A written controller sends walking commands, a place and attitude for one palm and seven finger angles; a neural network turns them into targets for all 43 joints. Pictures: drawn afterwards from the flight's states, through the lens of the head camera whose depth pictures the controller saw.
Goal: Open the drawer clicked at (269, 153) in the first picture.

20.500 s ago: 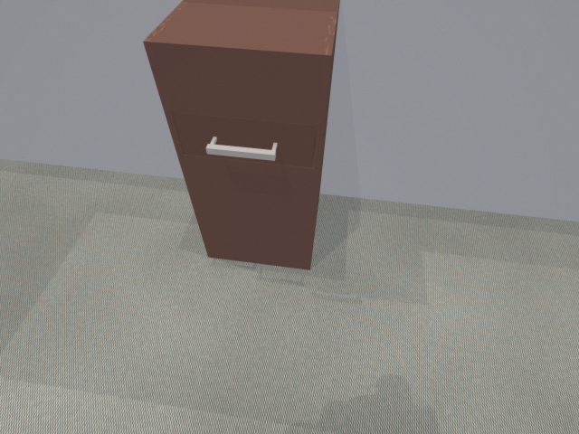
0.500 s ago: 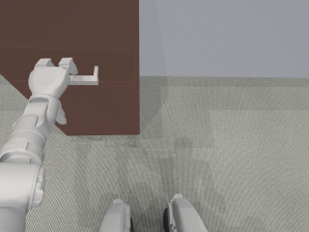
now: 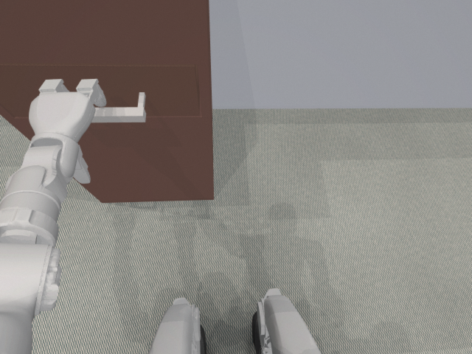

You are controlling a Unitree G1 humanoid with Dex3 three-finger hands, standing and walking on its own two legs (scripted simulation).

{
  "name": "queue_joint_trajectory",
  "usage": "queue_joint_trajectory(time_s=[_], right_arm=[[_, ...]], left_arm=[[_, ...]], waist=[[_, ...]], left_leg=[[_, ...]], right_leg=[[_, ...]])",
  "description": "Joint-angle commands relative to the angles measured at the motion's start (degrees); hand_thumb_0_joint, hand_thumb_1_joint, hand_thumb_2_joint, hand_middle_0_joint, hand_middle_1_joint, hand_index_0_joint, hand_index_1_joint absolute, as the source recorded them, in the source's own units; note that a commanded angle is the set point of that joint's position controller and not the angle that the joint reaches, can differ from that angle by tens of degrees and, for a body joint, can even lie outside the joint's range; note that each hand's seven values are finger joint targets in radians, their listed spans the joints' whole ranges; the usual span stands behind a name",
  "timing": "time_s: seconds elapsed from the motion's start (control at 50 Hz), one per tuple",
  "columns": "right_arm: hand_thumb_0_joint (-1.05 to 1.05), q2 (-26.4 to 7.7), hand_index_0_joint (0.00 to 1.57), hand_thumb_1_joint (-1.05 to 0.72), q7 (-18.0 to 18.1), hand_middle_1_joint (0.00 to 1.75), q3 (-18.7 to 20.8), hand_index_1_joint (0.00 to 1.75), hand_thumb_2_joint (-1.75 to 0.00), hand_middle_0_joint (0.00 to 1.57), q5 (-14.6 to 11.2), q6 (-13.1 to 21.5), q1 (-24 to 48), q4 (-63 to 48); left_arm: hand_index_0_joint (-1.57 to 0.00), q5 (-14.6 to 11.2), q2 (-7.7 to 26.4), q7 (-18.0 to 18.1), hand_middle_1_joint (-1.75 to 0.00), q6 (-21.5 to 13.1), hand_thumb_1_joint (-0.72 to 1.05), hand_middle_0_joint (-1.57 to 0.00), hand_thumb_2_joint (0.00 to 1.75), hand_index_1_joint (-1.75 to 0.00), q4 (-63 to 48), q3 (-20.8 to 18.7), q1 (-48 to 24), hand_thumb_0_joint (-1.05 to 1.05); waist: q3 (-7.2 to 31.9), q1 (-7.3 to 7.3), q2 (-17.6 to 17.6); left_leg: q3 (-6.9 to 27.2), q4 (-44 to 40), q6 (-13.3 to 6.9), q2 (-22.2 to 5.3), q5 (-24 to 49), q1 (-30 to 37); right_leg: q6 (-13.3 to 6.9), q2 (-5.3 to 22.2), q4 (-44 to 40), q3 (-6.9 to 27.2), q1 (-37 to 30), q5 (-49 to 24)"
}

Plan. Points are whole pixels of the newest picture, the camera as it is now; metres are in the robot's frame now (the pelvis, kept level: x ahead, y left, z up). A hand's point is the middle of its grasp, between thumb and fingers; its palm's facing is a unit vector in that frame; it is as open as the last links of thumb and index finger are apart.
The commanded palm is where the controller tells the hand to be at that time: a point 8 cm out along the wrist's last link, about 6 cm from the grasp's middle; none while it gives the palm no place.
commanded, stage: lower the fingers behind the handle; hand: left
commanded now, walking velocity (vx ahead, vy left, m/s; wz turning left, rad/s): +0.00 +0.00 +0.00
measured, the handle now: (94, 106) +0.57 +0.25 -0.02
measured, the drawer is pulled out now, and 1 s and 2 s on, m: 0.00 0.00 0.04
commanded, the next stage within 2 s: close the thumb around the handle in 0.56 s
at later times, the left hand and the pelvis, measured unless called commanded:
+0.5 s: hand (88, 139) +0.50 +0.25 -0.03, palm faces -0.11 -0.01 -0.99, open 13.9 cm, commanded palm +0.48 +0.23 +0.00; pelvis +0.00 +0.00 -0.01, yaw +0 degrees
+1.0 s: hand (92, 139) +0.50 +0.25 -0.04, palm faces -0.09 -0.01 -1.00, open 10.6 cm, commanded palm +0.49 +0.23 +0.00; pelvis +0.00 +0.00 -0.01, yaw +0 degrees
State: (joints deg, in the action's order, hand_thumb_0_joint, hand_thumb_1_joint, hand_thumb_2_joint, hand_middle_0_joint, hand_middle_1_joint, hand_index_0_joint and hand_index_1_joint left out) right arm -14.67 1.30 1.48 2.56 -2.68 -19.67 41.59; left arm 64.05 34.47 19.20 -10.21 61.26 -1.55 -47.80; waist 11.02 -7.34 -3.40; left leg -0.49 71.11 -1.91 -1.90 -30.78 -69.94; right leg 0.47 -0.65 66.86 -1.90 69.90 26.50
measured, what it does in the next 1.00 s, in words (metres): stands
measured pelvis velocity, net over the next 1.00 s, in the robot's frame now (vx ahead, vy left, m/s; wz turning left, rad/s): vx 0.00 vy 0.00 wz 0.00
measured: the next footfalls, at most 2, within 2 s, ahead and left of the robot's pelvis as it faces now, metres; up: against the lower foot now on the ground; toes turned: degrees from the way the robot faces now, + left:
none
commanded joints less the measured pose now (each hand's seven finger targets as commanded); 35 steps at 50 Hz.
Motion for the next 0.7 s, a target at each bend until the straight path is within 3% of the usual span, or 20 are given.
queue_joint_trajectory(time_s=[0.0, 0.1, 0.14, 0.16, 0.22, 0.3, 0.36, 0.38, 0.42, 0.44, 0.5, 0.54, 0.58, 0.64, 0.68], right_arm=[[0.00, -9.57, 0.20, -0.90, 0.24, 0.30, 4.00, 0.30, -0.90, 0.20, 0.56, 0.77, -8.31, -1.96], [0.00, -10.23, 0.20, -0.90, -0.55, 0.30, 4.09, 0.30, -0.90, 0.20, 0.55, 0.19, -8.91, -1.20], [0.00, -10.43, 0.20, -0.90, -0.74, 0.30, 3.83, 0.30, -0.90, 0.20, 0.36, -0.27, -8.57, -1.22], [0.00, -10.72, 0.20, -0.90, -0.65, 0.30, 3.75, 0.30, -0.90, 0.20, 0.31, -0.41, -8.55, -1.31], [0.00, -10.50, 0.20, -0.90, -0.53, 0.30, 3.60, 0.30, -0.90, 0.20, 0.09, -0.58, -8.42, -1.68], [0.00, -10.27, 0.20, -0.90, 0.19, 0.30, 3.25, 0.30, -0.90, 0.20, 0.20, -0.15, -8.14, -2.13], [0.00, -9.98, 0.20, -0.90, 0.59, 0.30, 2.84, 0.30, -0.90, 0.20, 0.13, 0.21, -7.59, -2.10], [0.00, -9.88, 0.20, -0.90, 0.60, 0.30, 2.79, 0.30, -0.90, 0.20, 0.25, 0.26, -7.32, -1.91], [0.00, -9.50, 0.20, -0.90, 0.77, 0.30, 2.90, 0.30, -0.90, 0.20, 0.14, 0.54, -7.17, -2.10], [0.00, -9.45, 0.20, -0.90, 0.69, 0.30, 3.07, 0.30, -0.90, 0.20, 0.33, 0.76, -7.27, -2.05], [0.00, -9.71, 0.20, -0.90, 0.40, 0.30, 3.56, 0.30, -0.90, 0.20, 0.79, 0.77, -7.98, -1.84], [0.00, -9.41, 0.20, -0.90, 0.11, 0.30, 3.92, 0.30, -0.90, 0.20, 0.97, 0.67, -8.20, -1.59], [0.00, -9.60, 0.20, -0.90, -0.24, 0.30, 4.02, 0.30, -0.90, 0.20, 1.06, 0.43, -8.33, -1.04], [0.00, -9.78, 0.20, -0.90, -0.54, 0.30, 4.06, 0.30, -0.90, 0.20, 0.99, 0.17, -8.57, -0.60], [0.00, -10.16, 0.20, -0.90, -0.68, 0.30, 4.01, 0.30, -0.90, 0.20, 1.01, -0.01, -8.76, -0.14]], left_arm=[[-0.30, 0.25, 6.37, 2.65, -1.20, -1.90, -0.50, -0.30, 0.30, -1.20, -6.33, -0.80, -13.34, 0.00], [-0.30, 1.24, 7.17, 6.23, -1.20, 2.50, -0.50, -0.30, 0.30, -1.20, -4.31, -0.78, -16.45, 0.00], [-0.30, 1.57, 7.51, 6.52, -1.20, 5.13, -0.50, -0.30, 0.30, -1.20, -2.50, -0.44, -16.27, 0.00], [-0.30, 1.70, 9.19, 6.49, -1.20, 6.09, -0.50, -0.30, 0.30, -1.20, -3.17, -1.28, -17.87, 0.00], [-0.30, 1.18, 8.64, 4.98, -1.20, 7.88, -0.50, -0.30, 0.30, -1.20, -4.89, -0.10, -20.37, 0.00], [-0.30, -0.52, 11.40, 2.27, -1.20, 6.62, -0.50, -0.30, 0.30, -1.20, -7.43, -2.32, -20.17, 0.00], [-0.30, -0.51, 11.86, 0.98, -1.20, 4.45, -0.50, -0.30, 0.30, -1.20, -7.72, -2.70, -18.47, 0.00], [-0.30, -0.20, 11.54, 0.91, -1.20, 3.69, -0.50, -0.30, 0.30, -1.20, -7.60, -2.63, -18.17, 0.00], [-0.30, 0.27, 8.50, 1.19, -1.20, 2.49, -0.50, -0.30, 0.30, -1.20, -6.86, -0.59, -17.23, 0.00], [-0.30, 0.25, 7.96, 1.56, -1.20, 1.58, -0.50, -0.30, 0.30, -1.20, -7.96, -0.38, -18.03, 0.00], [-0.30, 0.33, 9.89, 2.90, -1.20, 0.15, -0.50, -0.30, 0.30, -1.20, -9.74, -2.99, -16.08, 0.00], [-0.30, 0.08, 7.91, 4.00, -1.20, -0.03, -0.50, -0.30, 0.30, -1.20, -10.75, -2.16, -16.57, 0.00], [-0.30, 0.16, 8.56, 5.17, -1.20, 0.39, -0.50, -0.30, 0.30, -1.20, -10.14, -3.03, -16.36, 0.00], [-0.30, 0.64, 7.97, 6.58, -1.20, 2.10, -0.50, -0.30, 0.30, -1.20, -9.14, -1.97, -18.37, 0.00], [-0.31, 0.70, 10.30, 7.07, -1.21, 3.20, -0.39, -0.31, 0.35, -1.21, -9.06, -3.49, -19.61, 0.00]], waist=[[23.86, -1.02, -2.39], [25.08, -1.84, -2.01], [25.01, -1.46, -2.15], [25.87, -1.62, -1.40], [28.81, -1.65, -4.63], [31.52, -1.70, -3.21], [27.82, -1.32, -1.95], [27.35, -1.21, -2.95], [23.99, -1.89, -2.34], [23.94, -1.82, -3.73], [28.55, -0.68, -5.02], [29.33, -1.11, -5.09], [29.34, -0.86, -3.89], [28.13, -1.60, -4.04], [29.73, -1.38, -3.57]], left_leg=[[2.83, -5.68, 0.11, 1.47, 21.19, 18.31], [3.16, -5.02, 0.29, 1.47, 20.84, 17.94], [2.98, -5.18, 0.37, 1.72, 19.63, 17.25], [3.00, -5.32, 0.28, 1.67, 18.91, 17.25], [3.49, -5.96, 0.64, 1.71, 20.05, 20.68], [3.45, -5.66, 0.07, 1.65, 21.31, 21.01], [3.25, -5.73, -0.21, 1.65, 19.52, 18.13], [3.45, -5.61, -0.05, 1.48, 20.09, 18.67], [3.54, -5.53, -0.06, 1.36, 18.81, 17.71], [3.56, -5.41, 0.05, 1.38, 18.74, 17.81], [3.84, -4.63, 0.46, 1.17, 23.57, 20.83], [3.80, -4.16, 0.56, 1.08, 25.37, 21.72], [3.93, -3.94, 0.62, 1.11, 25.93, 21.11], [3.82, -4.36, 0.57, 1.18, 23.93, 20.24], [3.68, -4.28, 0.46, 1.23, 24.09, 20.27]], right_leg=[[-2.77, -2.50, -4.79, -1.00, -8.48, -13.56], [-2.64, -2.53, -3.89, -1.33, -7.70, -13.32], [-2.68, -2.63, -3.95, -1.38, -8.16, -12.55], [-2.54, -2.59, -4.12, -1.24, -8.84, -12.29], [-2.52, -2.58, -4.27, -1.44, -9.24, -12.46], [-2.04, -2.48, -4.30, -1.07, -12.59, -14.86], [-2.11, -2.43, -4.46, -0.88, -12.63, -14.10], [-2.26, -2.44, -4.11, -0.93, -11.08, -13.82], [-2.37, -2.55, -4.33, -1.23, -8.64, -12.14], [-2.45, -2.47, -4.24, -1.27, -7.93, -11.64], [-2.61, -2.54, -2.97, -1.33, -8.36, -14.37], [-2.55, -2.60, -3.05, -1.41, -8.20, -15.48], [-2.58, -2.68, -2.57, -1.41, -8.87, -16.14], [-2.50, -2.66, -3.26, -1.56, -8.52, -14.92], [-2.48, -2.71, -3.06, -1.36, -9.74, -15.65]])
